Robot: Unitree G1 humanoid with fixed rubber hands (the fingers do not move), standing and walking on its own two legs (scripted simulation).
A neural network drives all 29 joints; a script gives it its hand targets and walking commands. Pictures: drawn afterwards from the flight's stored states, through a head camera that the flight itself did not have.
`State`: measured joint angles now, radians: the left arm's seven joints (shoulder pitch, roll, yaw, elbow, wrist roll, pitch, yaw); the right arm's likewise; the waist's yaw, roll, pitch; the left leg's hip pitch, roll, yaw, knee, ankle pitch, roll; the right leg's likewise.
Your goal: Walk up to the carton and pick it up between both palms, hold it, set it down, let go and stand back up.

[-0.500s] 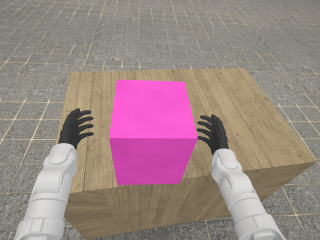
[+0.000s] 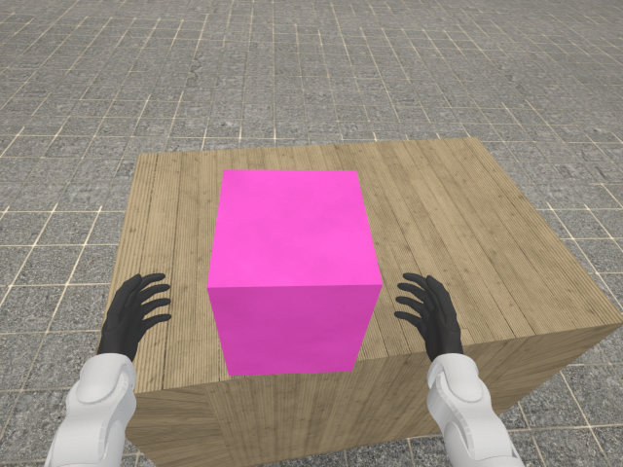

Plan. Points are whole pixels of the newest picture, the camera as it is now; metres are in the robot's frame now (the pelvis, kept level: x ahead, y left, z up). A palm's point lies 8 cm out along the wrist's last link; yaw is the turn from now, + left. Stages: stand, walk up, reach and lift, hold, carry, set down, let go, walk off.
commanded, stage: set down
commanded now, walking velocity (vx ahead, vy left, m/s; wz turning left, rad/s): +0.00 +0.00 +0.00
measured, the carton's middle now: (291, 275) +0.40 +0.08 -0.01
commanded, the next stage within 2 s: let go in 1.90 s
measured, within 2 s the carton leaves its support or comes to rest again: neither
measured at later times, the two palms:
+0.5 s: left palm (122, 387) +0.20 +0.26 +0.00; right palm (454, 395) +0.24 -0.15 +0.00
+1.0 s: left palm (143, 423) +0.18 +0.23 -0.05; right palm (476, 444) +0.20 -0.18 -0.04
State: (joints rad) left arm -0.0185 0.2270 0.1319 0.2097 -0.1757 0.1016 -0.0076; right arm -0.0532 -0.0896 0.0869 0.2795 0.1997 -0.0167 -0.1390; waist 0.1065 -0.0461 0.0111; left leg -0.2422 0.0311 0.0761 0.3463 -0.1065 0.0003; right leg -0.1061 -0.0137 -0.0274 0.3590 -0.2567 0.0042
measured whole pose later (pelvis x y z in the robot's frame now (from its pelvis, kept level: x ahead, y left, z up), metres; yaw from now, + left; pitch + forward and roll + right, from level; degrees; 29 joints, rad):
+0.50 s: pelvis +0.02 +0.00 +0.00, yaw +0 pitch -2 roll +1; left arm 0.21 0.23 0.09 0.30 -0.14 -0.15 -0.01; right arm 0.19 -0.08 0.10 0.34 0.15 -0.21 -0.07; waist 0.09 -0.05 0.00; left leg -0.17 0.02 0.08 0.33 -0.13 0.00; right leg -0.02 -0.02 -0.01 0.31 -0.27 0.01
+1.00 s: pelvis +0.01 +0.00 +0.00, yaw +0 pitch -5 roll +1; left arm 0.22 0.22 0.02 0.43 -0.06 -0.07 0.02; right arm 0.21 -0.13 0.08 0.55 0.09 -0.22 -0.03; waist 0.07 -0.06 0.05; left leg -0.12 0.03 0.07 0.35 -0.14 -0.01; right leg 0.03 -0.01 -0.01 0.34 -0.28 0.00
